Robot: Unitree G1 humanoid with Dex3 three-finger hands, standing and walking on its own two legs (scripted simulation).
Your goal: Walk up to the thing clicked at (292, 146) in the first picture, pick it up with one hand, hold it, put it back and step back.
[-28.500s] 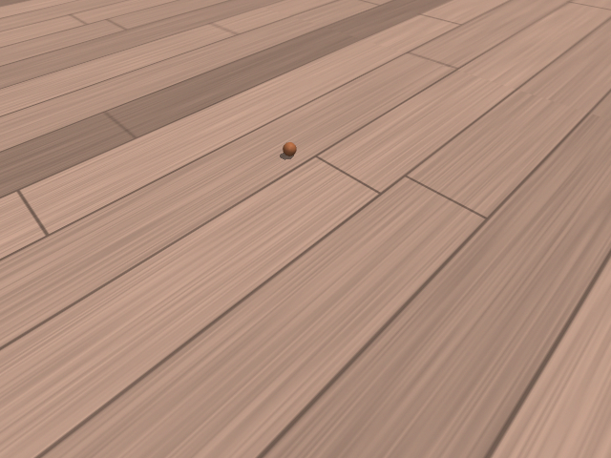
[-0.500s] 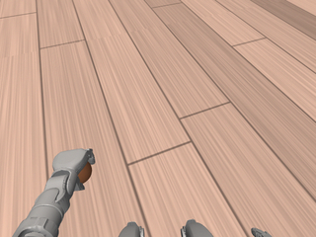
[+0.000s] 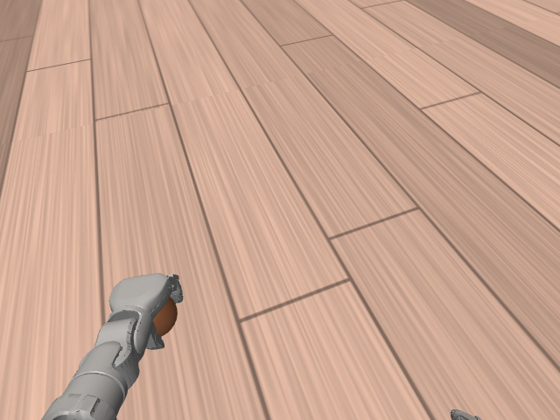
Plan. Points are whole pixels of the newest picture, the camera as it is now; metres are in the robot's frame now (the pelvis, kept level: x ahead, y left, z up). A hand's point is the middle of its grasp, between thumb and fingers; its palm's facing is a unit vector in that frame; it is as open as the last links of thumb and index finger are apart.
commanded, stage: hold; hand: left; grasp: from above
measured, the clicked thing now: (153, 314) +0.34 +0.23 -0.08
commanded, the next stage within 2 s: crouch in 1.80 s
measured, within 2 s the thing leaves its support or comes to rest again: neither
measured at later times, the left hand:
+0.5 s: hand (149, 314) +0.31 +0.22 -0.03, palm faces -0.44 -0.05 -0.90, open 9.4 cm
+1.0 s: hand (147, 329) +0.28 +0.21 -0.01, palm faces -0.43 -0.05 -0.90, open 9.4 cm
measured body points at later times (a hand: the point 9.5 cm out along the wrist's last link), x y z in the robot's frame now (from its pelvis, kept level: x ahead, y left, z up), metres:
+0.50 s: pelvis +0.01 +0.00 +0.02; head +0.03 -0.02 +0.47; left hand +0.33 +0.22 +0.02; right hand +0.13 -0.26 -0.10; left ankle +0.01 +0.11 -0.71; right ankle +0.00 -0.13 -0.71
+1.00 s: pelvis -0.01 -0.01 +0.02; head -0.01 -0.03 +0.47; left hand +0.30 +0.21 +0.04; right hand +0.13 -0.26 -0.09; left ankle +0.01 +0.11 -0.71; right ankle +0.00 -0.14 -0.71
